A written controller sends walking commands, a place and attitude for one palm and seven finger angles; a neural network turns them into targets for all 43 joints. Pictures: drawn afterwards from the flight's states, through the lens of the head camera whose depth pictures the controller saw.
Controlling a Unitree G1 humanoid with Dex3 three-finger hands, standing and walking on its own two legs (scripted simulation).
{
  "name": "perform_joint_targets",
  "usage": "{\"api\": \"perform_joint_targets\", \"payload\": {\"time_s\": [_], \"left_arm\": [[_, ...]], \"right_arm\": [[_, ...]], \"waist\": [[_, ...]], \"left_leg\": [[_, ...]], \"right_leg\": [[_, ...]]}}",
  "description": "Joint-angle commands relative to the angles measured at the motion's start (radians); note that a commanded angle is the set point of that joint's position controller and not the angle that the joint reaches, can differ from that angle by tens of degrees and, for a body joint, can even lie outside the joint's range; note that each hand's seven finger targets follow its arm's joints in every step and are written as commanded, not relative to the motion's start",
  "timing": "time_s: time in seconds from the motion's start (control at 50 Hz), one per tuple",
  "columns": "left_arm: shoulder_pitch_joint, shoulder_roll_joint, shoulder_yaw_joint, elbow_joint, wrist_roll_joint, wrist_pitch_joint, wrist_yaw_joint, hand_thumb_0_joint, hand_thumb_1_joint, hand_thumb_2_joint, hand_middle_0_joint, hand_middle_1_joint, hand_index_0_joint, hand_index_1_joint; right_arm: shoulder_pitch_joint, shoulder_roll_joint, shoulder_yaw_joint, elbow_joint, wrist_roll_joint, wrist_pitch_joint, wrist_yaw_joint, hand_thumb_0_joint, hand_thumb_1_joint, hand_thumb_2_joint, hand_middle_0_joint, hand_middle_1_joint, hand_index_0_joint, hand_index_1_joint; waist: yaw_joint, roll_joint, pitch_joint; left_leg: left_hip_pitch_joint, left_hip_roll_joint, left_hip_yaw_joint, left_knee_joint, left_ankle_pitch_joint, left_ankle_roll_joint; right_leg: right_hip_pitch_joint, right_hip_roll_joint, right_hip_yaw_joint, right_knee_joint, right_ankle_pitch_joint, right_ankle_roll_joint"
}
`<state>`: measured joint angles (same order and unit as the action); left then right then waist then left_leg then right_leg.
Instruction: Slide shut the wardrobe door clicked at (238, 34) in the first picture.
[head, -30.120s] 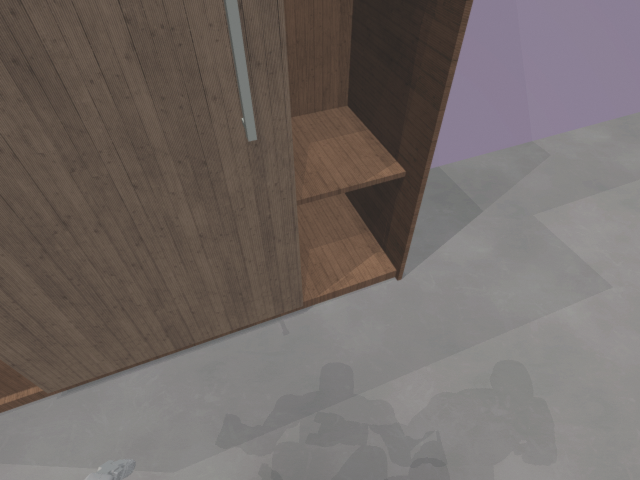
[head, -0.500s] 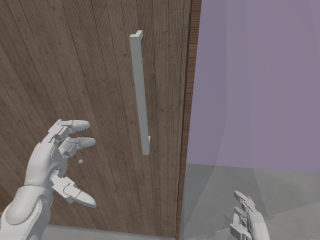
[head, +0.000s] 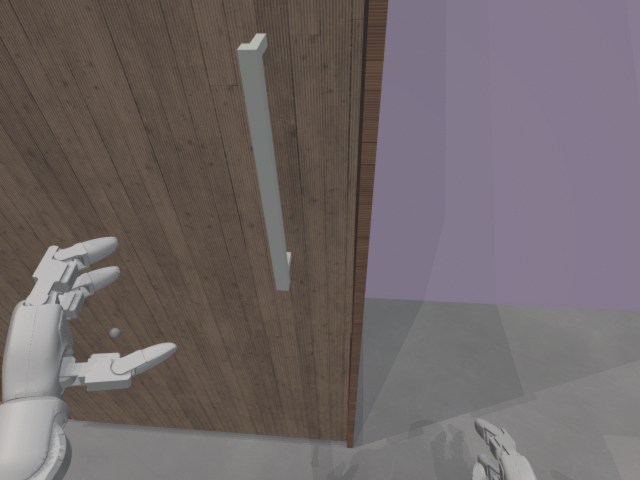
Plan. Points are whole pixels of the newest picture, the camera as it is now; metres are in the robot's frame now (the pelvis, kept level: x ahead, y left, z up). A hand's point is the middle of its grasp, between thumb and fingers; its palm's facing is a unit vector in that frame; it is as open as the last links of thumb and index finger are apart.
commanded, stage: draw the hand back to the body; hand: left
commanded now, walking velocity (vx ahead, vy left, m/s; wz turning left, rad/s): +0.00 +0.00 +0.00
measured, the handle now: (273, 185) +0.39 +0.11 +0.20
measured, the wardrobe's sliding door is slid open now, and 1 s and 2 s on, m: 0.00 0.00 0.00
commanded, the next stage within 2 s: step back with the hand held close in 0.72 s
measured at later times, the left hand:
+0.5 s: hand (78, 331) +0.20 +0.27 +0.16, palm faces +0.48 -0.80 -0.36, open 7.7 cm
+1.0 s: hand (57, 303) +0.21 +0.28 +0.19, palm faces +0.48 -0.77 -0.42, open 7.4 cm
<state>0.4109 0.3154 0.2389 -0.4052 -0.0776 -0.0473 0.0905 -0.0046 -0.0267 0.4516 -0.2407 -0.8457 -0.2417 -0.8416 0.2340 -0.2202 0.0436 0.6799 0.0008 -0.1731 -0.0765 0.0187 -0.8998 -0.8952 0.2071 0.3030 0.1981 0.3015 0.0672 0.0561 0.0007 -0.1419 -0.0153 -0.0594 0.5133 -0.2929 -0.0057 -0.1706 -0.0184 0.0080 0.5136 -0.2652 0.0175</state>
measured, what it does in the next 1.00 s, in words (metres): stands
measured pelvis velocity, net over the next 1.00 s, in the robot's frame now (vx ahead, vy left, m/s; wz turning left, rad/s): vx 0.00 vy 0.01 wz -0.01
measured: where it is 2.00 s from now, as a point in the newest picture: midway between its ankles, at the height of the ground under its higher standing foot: outside the picture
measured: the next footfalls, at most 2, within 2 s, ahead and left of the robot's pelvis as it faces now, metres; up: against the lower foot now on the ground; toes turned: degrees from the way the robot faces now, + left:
right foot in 1.70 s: -0.03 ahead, -0.11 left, +0.00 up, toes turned +4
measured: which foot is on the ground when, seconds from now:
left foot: down 0.00-1.00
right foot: down 0.00-1.00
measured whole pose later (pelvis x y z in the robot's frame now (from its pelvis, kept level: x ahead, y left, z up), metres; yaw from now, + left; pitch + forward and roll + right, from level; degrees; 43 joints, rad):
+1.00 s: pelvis +0.00 +0.01 +0.01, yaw +0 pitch -2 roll -1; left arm 0.40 0.38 0.42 -0.38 -0.06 -0.16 0.11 0.02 0.89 0.90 -0.21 -0.31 -0.21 -0.30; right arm 0.17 -0.23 0.02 0.64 -0.01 -0.10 -0.06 0.02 -0.90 -0.90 0.21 0.30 0.20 0.30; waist 0.05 0.05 0.01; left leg -0.16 -0.01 -0.05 0.47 -0.27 0.01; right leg -0.16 -0.01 0.01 0.42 -0.21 0.03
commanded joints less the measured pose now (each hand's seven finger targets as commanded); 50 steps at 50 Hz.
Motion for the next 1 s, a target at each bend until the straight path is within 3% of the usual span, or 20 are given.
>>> {"api": "perform_joint_targets", "payload": {"time_s": [0.0,0.04,0.08,0.2,0.24,0.28,0.32,0.36,0.46,0.54,0.58,0.7,0.8,0.82,0.84,0.86,0.88,0.92,0.96,0.98], "left_arm": [[-0.14,0.208,0.155,-0.197,0.007,-0.103,0.031,0.0,0.32,0.62,-0.22,-0.64,-0.22,-0.64],[-0.131,0.208,0.167,-0.173,0.006,-0.112,0.03,0.0,0.393,0.655,-0.218,-0.598,-0.218,-0.598],[-0.119,0.196,0.164,-0.156,0.006,-0.117,0.027,0.0,0.465,0.69,-0.215,-0.555,-0.215,-0.555],[-0.056,0.218,0.21,-0.122,-0.003,-0.125,0.021,0.0,0.682,0.795,-0.207,-0.427,-0.207,-0.427],[-0.075,0.224,0.216,-0.143,-0.003,-0.125,0.02,0.0,0.755,0.83,-0.205,-0.385,-0.205,-0.385],[-0.093,0.232,0.223,-0.163,0.0,-0.128,0.023,0.0,0.827,0.865,-0.202,-0.342,-0.202,-0.342],[-0.078,0.239,0.234,-0.153,-0.001,-0.124,0.027,0.0,0.9,0.9,-0.2,-0.3,-0.2,-0.3],[-0.12,0.236,0.221,-0.187,0.002,-0.122,0.027,0.0,0.9,0.9,-0.2,-0.3,-0.2,-0.3],[-0.13,0.222,0.207,-0.169,0.006,-0.11,0.031,0.0,0.9,0.9,-0.2,-0.3,-0.2,-0.3],[-0.107,0.215,0.208,-0.131,0.003,-0.104,0.028,0.0,0.9,0.9,-0.2,-0.3,-0.2,-0.3],[-0.111,0.209,0.204,-0.133,0.001,-0.102,0.023,0.0,0.9,0.9,-0.2,-0.3,-0.2,-0.3],[-0.094,0.223,0.218,-0.181,0.006,-0.101,0.024,0.0,0.9,0.9,-0.2,-0.3,-0.2,-0.3],[-0.077,0.218,0.221,-0.152,0.003,-0.093,0.024,0.0,0.9,0.9,-0.2,-0.3,-0.2,-0.3],[-0.126,0.211,0.2,-0.196,0.006,-0.096,0.022,0.0,0.9,0.9,-0.2,-0.3,-0.2,-0.3],[-0.321,0.398,0.376,-0.324,0.014,-0.156,0.041,0.0,0.9,0.9,-0.2,-0.3,-0.2,-0.3],[-0.331,0.399,0.381,-0.273,0.018,-0.181,0.041,0.0,0.9,0.9,-0.2,-0.3,-0.2,-0.3],[-0.186,0.307,0.316,-0.177,0.016,-0.176,0.035,0.0,0.9,0.9,-0.2,-0.3,-0.2,-0.3],[-0.025,0.216,0.245,-0.107,0.023,-0.16,0.023,0.0,0.9,0.9,-0.2,-0.3,-0.2,-0.3],[0.051,0.196,0.232,-0.111,0.025,-0.164,0.02,0.0,0.9,0.9,-0.2,-0.3,-0.2,-0.3],[0.075,0.187,0.222,-0.116,0.024,-0.164,0.021,0.0,0.9,0.9,-0.2,-0.3,-0.2,-0.3]], "right_arm": [[-0.19,-0.097,-0.043,-0.186,0.005,-0.068,-0.021,0.0,-0.9,-0.9,0.2,0.3,0.2,0.3],[-0.191,-0.098,-0.048,-0.181,0.007,-0.067,-0.02,0.0,-0.9,-0.9,0.2,0.3,0.2,0.3],[-0.192,-0.097,-0.049,-0.179,0.008,-0.066,-0.02,0.0,-0.9,-0.9,0.2,0.3,0.2,0.3],[-0.183,-0.102,-0.063,-0.18,0.008,-0.053,-0.014,0.0,-0.9,-0.9,0.2,0.3,0.2,0.3],[-0.183,-0.103,-0.065,-0.183,0.008,-0.05,-0.014,0.0,-0.9,-0.9,0.2,0.3,0.2,0.3],[-0.185,-0.1,-0.063,-0.181,0.007,-0.052,-0.017,0.0,-0.9,-0.9,0.2,0.3,0.2,0.3],[-0.18,-0.1,-0.063,-0.179,0.005,-0.052,-0.018,0.0,-0.9,-0.9,0.2,0.3,0.2,0.3],[-0.185,-0.104,-0.064,-0.182,0.006,-0.054,-0.019,0.0,-0.9,-0.9,0.2,0.3,0.2,0.3],[-0.181,-0.109,-0.063,-0.175,0.002,-0.054,-0.017,0.0,-0.9,-0.9,0.2,0.3,0.2,0.3],[-0.184,-0.101,-0.06,-0.174,0.0,-0.044,-0.016,0.0,-0.9,-0.9,0.2,0.3,0.2,0.3],[-0.191,-0.098,-0.059,-0.177,0.001,-0.039,-0.017,0.0,-0.9,-0.9,0.2,0.3,0.2,0.3],[-0.185,-0.099,-0.056,-0.179,-0.006,-0.039,-0.011,0.0,-0.9,-0.9,0.2,0.3,0.2,0.3],[-0.186,-0.098,-0.057,-0.178,-0.006,-0.035,-0.013,0.0,-0.9,-0.9,0.2,0.3,0.2,0.3],[-0.192,-0.099,-0.057,-0.18,-0.005,-0.034,-0.011,0.0,-0.9,-0.9,0.2,0.3,0.2,0.3],[-0.175,-0.119,-0.054,-0.221,0.003,-0.02,-0.004,0.0,-0.9,-0.9,0.2,0.3,0.2,0.3],[-0.169,-0.109,-0.052,-0.196,0.0,-0.01,-0.007,0.0,-0.9,-0.9,0.2,0.3,0.2,0.3],[-0.184,-0.102,-0.053,-0.181,-0.005,-0.002,-0.008,0.0,-0.9,-0.9,0.2,0.3,0.2,0.3],[-0.173,-0.118,-0.064,-0.201,-0.009,0.024,0.002,0.0,-0.9,-0.9,0.2,0.3,0.2,0.3],[-0.175,-0.127,-0.075,-0.209,-0.012,0.046,0.006,0.0,-0.9,-0.9,0.2,0.3,0.2,0.3],[-0.168,-0.125,-0.076,-0.216,-0.008,0.058,0.007,0.0,-0.9,-0.9,0.2,0.3,0.2,0.3]], "waist": [[0.002,-0.003,-0.057],[0.002,-0.034,-0.042],[0.004,0.005,-0.01],[0.01,-0.044,-0.036],[0.008,-0.034,-0.056],[0.008,0.033,-0.045],[0.007,0.003,-0.048],[0.002,0.028,-0.061],[0.001,0.017,-0.059],[0.005,-0.034,-0.032],[0.005,-0.031,-0.019],[0.013,0.039,-0.08],[0.01,-0.011,-0.048],[0.005,0.012,-0.062],[-0.024,0.014,0.002],[-0.032,0.018,0.002],[-0.035,-0.046,0.027],[-0.034,-0.062,-0.02],[-0.031,0.009,-0.093],[-0.033,-0.005,-0.115]], "left_leg": [[-0.037,0.019,0.033,-0.111,0.102,0.026],[-0.034,0.021,0.037,-0.109,0.117,0.027],[-0.037,0.021,0.039,-0.116,0.119,0.024],[-0.019,0.023,0.054,-0.11,0.173,0.029],[-0.008,0.021,0.058,-0.106,0.186,0.03],[-0.002,0.019,0.058,-0.111,0.183,0.027],[0.002,0.019,0.056,-0.109,0.197,0.028],[0.018,0.017,0.058,-0.107,0.198,0.026],[0.02,0.016,0.05,-0.116,0.214,0.025],[0.009,0.018,0.049,-0.12,0.22,0.028],[0.005,0.019,0.048,-0.123,0.219,0.027],[0.023,0.018,0.045,-0.123,0.278,0.019],[0.01,0.02,0.047,-0.129,0.258,0.022],[0.023,0.019,0.049,-0.128,0.263,0.022],[-0.065,0.029,0.024,-0.104,0.198,0.044],[-0.069,0.021,0.013,-0.105,0.159,0.04],[-0.057,0.022,0.009,-0.096,0.192,0.041],[-0.031,0.03,0.013,-0.085,0.283,0.042],[-0.016,0.045,0.018,-0.095,0.388,0.04],[-0.021,0.054,0.013,-0.099,0.418,0.036]], "right_leg": [[0.03,-0.005,-0.028,-0.117,0.05,-0.03],[0.026,-0.003,-0.028,-0.122,0.06,-0.028],[0.019,-0.002,-0.031,-0.124,0.063,-0.03],[0.042,-0.001,-0.025,-0.123,0.126,-0.024],[0.049,-0.002,-0.024,-0.123,0.14,-0.023],[0.046,-0.003,-0.024,-0.125,0.142,-0.026],[0.048,-0.001,-0.027,-0.125,0.161,-0.025],[0.05,-0.001,-0.025,-0.129,0.157,-0.024],[0.057,0.001,-0.035,-0.123,0.167,-0.025],[0.051,0.003,-0.037,-0.122,0.177,-0.024],[0.052,0.004,-0.036,-0.126,0.174,-0.025],[0.094,0.002,-0.04,-0.109,0.232,-0.031],[0.08,0.005,-0.043,-0.121,0.214,-0.027],[0.081,0.004,-0.04,-0.122,0.217,-0.027],[0.021,-0.034,0.049,-0.18,0.272,-0.024],[0.016,-0.056,0.054,-0.189,0.263,-0.031],[-0.012,-0.053,0.05,-0.193,0.289,-0.032],[-0.007,-0.051,0.032,-0.174,0.33,-0.026],[0.024,-0.048,0.007,-0.14,0.362,-0.02],[0.035,-0.045,-0.001,-0.126,0.362,-0.016]]}}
